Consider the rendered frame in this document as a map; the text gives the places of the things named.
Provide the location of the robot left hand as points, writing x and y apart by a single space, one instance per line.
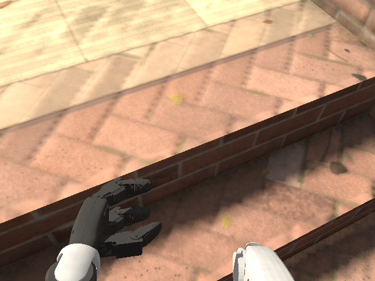
94 222

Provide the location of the robot left forearm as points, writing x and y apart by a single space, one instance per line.
75 262

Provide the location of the robot right thigh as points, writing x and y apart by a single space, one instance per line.
259 263

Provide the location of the right robot shin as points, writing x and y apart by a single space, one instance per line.
252 244

